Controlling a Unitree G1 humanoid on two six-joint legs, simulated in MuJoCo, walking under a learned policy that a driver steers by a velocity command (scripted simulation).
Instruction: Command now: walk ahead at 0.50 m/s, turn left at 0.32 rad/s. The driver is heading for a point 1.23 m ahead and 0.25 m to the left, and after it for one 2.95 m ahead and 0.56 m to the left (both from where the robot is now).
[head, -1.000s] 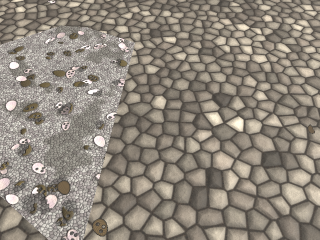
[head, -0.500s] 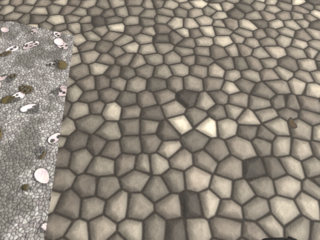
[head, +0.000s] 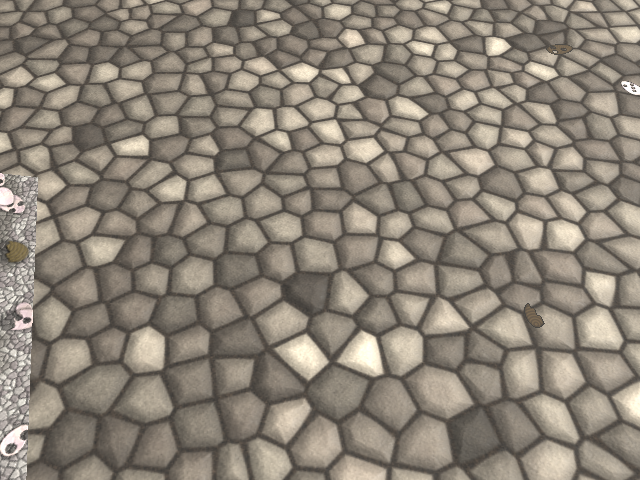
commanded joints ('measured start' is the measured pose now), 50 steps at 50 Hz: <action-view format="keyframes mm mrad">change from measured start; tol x32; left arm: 1 -25 86 17 -69 -7 -25 14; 5 355 304 84 4 31 -50 53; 50 52 43 24 -16 -7 2 3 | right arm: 1 -25 -185 -42 -51 -3 -11 -5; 24 -481 -62 -6 -271 -26 55 71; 30 -49 -248 -82 -168 -53 42 19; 50 -92 -118 -2 -79 -6 -16 -36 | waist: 1 63 149 11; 5 199 -238 -268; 24 121 -40 77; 31 4 293 -317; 50 49 97 45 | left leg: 1 -81 243 -221 -12 381 134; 7 -611 69 -49 863 -173 59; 25 -517 93 156 361 151 68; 29 -81 -40 172 231 41 168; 31 365 405 -683 22 -76 364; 37 -86 226 -211 -67 427 227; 50 41 197 112 -70 885 56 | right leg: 1 143 43 -28 -74 -25 -14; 6 722 -402 625 -380 -403 -206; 23 497 -221 -177 -457 324 -144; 28 605 -230 -260 -65 831 -117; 31 -118 56 -152 801 -413 4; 32 -224 13 0 816 -342 -6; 50 -30 28 -83 55 178 -57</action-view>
